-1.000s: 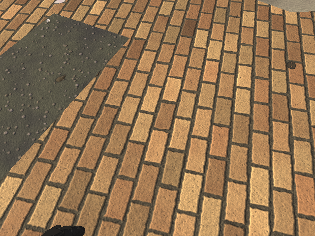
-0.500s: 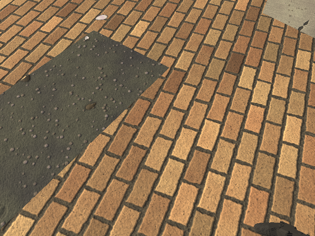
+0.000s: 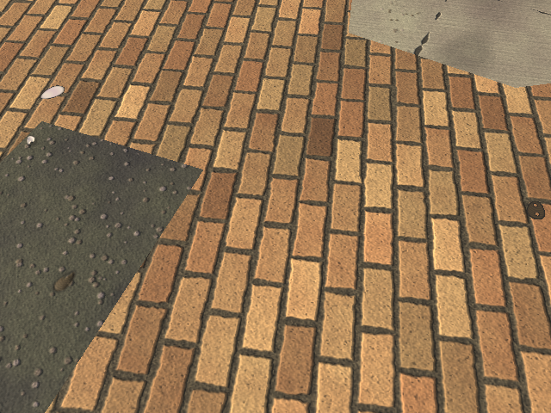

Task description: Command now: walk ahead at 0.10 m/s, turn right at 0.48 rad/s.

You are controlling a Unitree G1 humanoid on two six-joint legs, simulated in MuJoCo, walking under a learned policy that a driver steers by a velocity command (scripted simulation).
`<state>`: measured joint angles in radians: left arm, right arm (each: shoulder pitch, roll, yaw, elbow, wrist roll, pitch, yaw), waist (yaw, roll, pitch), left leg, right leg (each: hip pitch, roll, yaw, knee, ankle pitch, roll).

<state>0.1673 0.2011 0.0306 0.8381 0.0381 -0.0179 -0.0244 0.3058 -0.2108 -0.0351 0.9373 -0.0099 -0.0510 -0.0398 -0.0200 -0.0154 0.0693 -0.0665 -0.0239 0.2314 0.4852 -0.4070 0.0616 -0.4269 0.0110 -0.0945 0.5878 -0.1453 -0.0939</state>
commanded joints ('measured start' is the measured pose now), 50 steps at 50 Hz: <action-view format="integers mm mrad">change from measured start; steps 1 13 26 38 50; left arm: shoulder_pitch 253 81 40 28 20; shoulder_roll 211 211 173 124 155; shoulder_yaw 65 81 81 40 1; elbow -12 -80 -123 -77 31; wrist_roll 9 -21 -35 -29 -28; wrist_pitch -30 34 62 79 18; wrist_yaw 20 29 22 20 55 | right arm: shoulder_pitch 31 -75 21 -49 -69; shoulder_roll -170 -102 -170 -164 -156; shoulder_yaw -45 -32 -34 -19 -19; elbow -75 -166 -194 -201 -101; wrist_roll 3 -17 -1 -9 -4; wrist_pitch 9 90 47 35 53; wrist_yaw -6 5 -23 6 22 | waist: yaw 114 28 -1 1 15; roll -83 -78 -25 182 -76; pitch -221 -143 -119 -108 -44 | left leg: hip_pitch -141 -445 -39 32 -58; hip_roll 159 36 66 214 86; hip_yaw -32 -268 -368 -395 -316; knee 542 510 -223 -124 -133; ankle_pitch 597 23 72 716 349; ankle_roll -12 -111 -5 131 -29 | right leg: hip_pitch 351 187 33 31 286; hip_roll -151 -147 -20 70 -108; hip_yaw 239 421 516 172 272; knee -142 -317 -188 184 -276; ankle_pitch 514 72 -208 -311 133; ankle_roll -110 -155 16 146 35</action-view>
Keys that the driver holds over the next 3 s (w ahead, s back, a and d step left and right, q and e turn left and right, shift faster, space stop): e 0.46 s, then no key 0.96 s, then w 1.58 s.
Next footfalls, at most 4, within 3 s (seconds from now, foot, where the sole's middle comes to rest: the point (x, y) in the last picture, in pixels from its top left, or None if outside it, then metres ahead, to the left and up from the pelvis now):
0.02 right None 0.13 -0.07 -0.76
0.52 left None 0.11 0.12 -0.76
0.88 right None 0.00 -0.07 -0.76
2.16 right None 0.41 -0.15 -0.76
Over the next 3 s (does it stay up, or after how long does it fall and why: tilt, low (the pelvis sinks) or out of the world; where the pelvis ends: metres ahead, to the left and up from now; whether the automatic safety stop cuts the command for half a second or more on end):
stays up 0.73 -0.17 0.02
